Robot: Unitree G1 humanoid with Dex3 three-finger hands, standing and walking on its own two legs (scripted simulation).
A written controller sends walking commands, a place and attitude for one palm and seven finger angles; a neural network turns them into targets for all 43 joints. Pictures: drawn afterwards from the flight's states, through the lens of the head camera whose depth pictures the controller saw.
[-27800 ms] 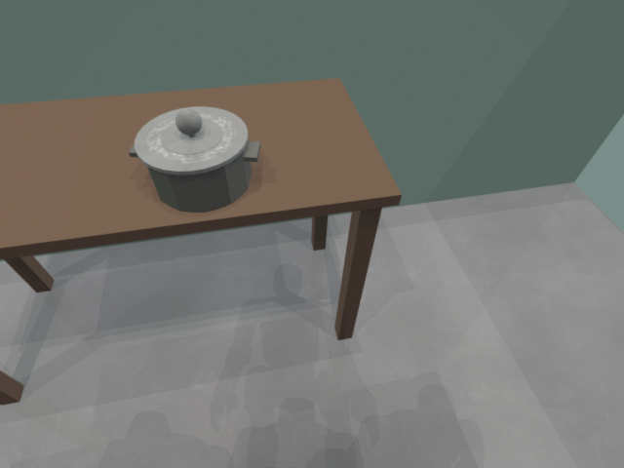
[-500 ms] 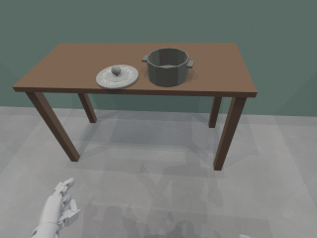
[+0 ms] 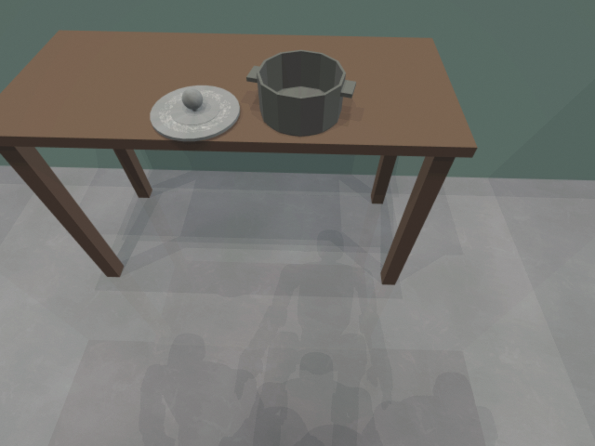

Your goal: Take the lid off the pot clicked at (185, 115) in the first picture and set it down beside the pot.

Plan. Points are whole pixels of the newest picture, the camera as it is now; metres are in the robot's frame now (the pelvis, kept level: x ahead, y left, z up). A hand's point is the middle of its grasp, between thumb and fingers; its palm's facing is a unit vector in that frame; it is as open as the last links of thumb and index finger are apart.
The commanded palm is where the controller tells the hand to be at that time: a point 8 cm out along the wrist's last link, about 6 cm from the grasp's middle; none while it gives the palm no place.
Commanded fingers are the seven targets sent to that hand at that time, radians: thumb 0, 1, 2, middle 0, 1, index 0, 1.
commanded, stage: let the arm hang, fingers relaxed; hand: left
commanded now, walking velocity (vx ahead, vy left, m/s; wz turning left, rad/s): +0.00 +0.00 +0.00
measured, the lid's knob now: (192, 98) +0.81 +0.28 -0.02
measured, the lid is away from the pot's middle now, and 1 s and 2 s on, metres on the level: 0.25 0.25 0.25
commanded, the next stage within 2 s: look to check the result in 0.44 s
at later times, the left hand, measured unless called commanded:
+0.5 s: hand out of the picture +0.08 +0.19 -0.17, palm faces -0.03 -0.98 -0.21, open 7.3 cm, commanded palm none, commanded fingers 0.00 0.90 0.90 -0.20 -0.30 -0.20 -0.30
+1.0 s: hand out of the picture +0.04 +0.20 -0.18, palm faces -0.03 -0.98 -0.20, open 7.3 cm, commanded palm none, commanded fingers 0.00 0.90 0.90 -0.20 -0.30 -0.20 -0.30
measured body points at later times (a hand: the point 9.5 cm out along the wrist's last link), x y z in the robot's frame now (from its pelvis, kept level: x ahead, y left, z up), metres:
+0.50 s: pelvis +0.02 +0.02 +0.00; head +0.04 +0.02 +0.45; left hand +0.08 +0.25 -0.16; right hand +0.00 -0.20 -0.16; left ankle -0.01 +0.12 -0.74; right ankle +0.00 -0.10 -0.74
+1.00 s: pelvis +0.02 +0.02 +0.00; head +0.05 +0.02 +0.45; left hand +0.04 +0.25 -0.16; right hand +0.01 -0.20 -0.16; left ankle -0.01 +0.12 -0.74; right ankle +0.00 -0.10 -0.74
